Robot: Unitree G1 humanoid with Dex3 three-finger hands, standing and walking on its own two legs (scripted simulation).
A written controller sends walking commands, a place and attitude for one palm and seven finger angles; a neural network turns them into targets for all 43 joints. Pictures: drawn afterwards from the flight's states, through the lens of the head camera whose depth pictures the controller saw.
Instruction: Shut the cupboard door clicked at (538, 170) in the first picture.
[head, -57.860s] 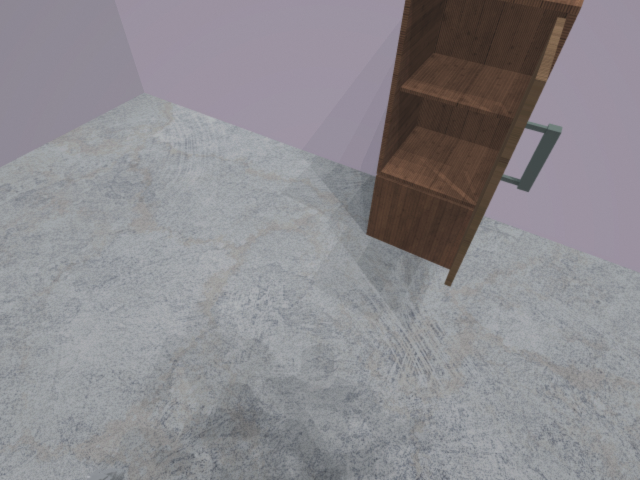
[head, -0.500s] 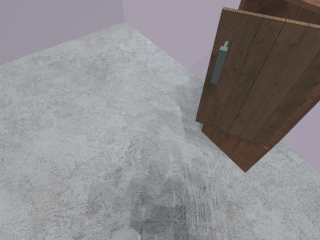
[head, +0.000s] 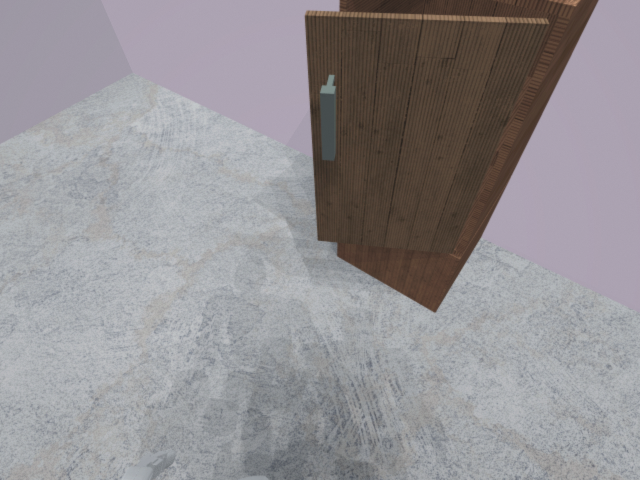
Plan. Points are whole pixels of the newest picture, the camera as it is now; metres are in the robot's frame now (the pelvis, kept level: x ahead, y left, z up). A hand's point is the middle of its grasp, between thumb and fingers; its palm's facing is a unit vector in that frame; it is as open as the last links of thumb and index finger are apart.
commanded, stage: turn to face it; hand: left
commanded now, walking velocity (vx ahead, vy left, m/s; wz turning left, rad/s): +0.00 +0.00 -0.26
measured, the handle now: (330, 118) +0.71 +0.01 +0.03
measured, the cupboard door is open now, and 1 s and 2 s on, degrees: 28 28 28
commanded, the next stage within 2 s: take the last steps up to it in 0.02 s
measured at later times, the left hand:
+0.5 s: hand (201, 477) +0.15 +0.18 -0.15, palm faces -0.13 -0.98 -0.15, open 7.3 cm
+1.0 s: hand (295, 400) +0.25 +0.06 -0.17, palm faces -0.10 -0.98 -0.17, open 7.2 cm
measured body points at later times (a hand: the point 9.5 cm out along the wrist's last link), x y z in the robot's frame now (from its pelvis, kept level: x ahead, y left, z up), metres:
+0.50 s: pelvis +0.05 +0.00 +0.02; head +0.08 +0.02 +0.47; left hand +0.15 +0.23 -0.14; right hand -0.01 -0.23 -0.11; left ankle +0.03 +0.12 -0.72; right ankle +0.04 -0.15 -0.64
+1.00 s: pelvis +0.20 -0.11 +0.01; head +0.24 -0.10 +0.46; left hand +0.26 +0.11 -0.15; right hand +0.24 -0.35 -0.13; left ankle +0.26 -0.03 -0.72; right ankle +0.13 -0.19 -0.72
